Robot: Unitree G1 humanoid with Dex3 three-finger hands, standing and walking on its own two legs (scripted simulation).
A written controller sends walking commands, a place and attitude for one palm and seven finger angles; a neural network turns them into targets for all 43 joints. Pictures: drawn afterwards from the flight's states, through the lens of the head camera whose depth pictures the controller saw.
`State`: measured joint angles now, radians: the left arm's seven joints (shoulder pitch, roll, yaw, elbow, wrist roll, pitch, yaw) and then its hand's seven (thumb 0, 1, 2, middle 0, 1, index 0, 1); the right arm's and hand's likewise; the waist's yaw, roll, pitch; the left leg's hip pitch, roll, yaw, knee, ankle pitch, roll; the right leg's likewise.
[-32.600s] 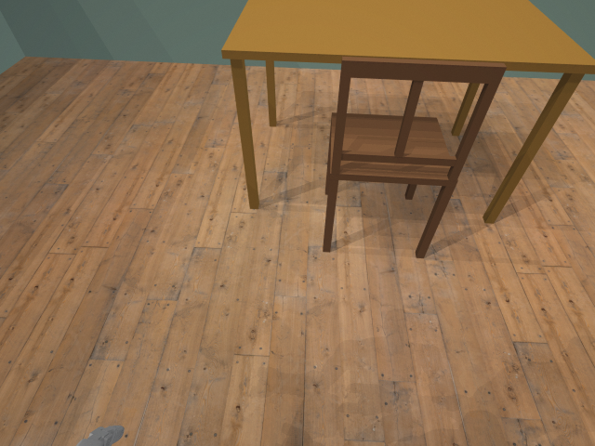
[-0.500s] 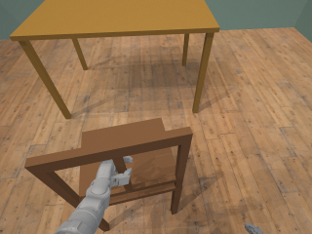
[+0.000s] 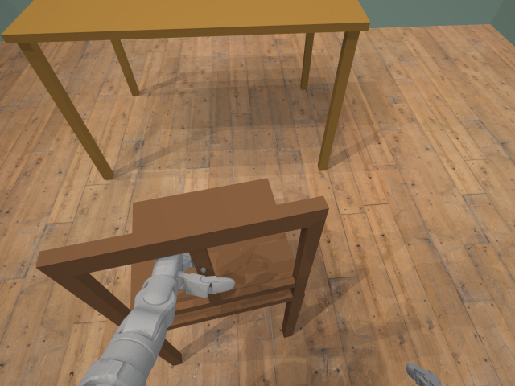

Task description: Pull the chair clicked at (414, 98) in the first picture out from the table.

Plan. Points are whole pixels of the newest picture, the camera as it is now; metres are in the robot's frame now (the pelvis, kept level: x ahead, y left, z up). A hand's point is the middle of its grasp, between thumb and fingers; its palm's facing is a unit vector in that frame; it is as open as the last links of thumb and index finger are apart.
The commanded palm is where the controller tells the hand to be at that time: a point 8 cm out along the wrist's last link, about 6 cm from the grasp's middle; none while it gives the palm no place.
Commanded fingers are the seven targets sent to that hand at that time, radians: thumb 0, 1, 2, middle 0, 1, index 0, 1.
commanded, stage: open the thumb and straighten the fingers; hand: left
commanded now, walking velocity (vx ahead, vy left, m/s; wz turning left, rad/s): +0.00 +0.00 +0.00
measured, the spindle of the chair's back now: (207, 275) +0.33 +0.10 -0.10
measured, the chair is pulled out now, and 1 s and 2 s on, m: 0.60 0.60 0.60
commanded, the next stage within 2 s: draw the fingers out of the gap in 0.42 s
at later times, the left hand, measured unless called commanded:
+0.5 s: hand (199, 270) +0.32 +0.10 -0.05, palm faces -0.10 -0.98 -0.17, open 17.3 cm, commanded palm +0.31 +0.16 -0.03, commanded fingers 0.00 -0.55 0.20 0.00 0.00 0.00 0.00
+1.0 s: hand (192, 321) +0.23 +0.11 -0.05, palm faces -0.09 -0.98 -0.16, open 17.5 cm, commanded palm +0.22 +0.15 -0.03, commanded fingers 0.00 -0.55 0.20 0.00 0.00 0.00 0.00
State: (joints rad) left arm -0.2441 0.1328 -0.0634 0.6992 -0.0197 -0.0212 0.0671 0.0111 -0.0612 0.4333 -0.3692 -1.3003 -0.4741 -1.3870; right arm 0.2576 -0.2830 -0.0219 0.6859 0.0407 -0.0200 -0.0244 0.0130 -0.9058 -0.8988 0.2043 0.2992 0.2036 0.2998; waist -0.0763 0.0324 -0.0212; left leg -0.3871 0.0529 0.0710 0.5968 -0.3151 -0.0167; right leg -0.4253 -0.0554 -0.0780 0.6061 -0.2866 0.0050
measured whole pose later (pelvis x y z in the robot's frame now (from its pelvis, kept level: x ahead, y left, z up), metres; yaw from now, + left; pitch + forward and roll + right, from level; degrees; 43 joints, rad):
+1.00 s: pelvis +0.02 +0.00 -0.02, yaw +2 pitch +8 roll +0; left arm 0.25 0.15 -0.16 0.10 -0.02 0.16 0.05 -0.02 -0.54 0.21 -0.01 -0.01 0.00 -0.01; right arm 0.23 -0.25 0.01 0.53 0.03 -0.08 -0.07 0.02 -0.91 -0.90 0.20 0.30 0.20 0.30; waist -0.04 0.05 -0.08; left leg -0.47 0.05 0.04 0.75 -0.41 -0.02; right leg -0.49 -0.07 -0.10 0.76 -0.40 0.01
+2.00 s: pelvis +0.01 -0.01 -0.02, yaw +2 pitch +5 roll +0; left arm 0.59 0.26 0.07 -0.34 -0.12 -0.09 -0.02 -0.02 -0.43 0.26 -0.04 -0.04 -0.02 -0.03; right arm 0.22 -0.22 0.00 0.57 0.05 -0.16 -0.11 0.02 -0.90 -0.90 0.20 0.30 0.20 0.30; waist 0.01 0.07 -0.08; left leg -0.47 0.06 0.02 0.83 -0.45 -0.04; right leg -0.48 -0.06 -0.12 0.82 -0.43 -0.01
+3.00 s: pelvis +0.03 +0.00 +0.01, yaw +1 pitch -3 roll -1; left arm 0.50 0.35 0.34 -0.43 -0.06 -0.03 0.15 0.01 0.88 0.90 -0.22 -0.31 -0.21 -0.30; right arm 0.17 -0.24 0.00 0.66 0.03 -0.11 -0.08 0.02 -0.90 -0.90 0.20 0.30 0.20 0.30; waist 0.06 0.07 0.03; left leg -0.06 0.06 0.06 0.42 -0.30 -0.02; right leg -0.08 -0.04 -0.10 0.40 -0.26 0.01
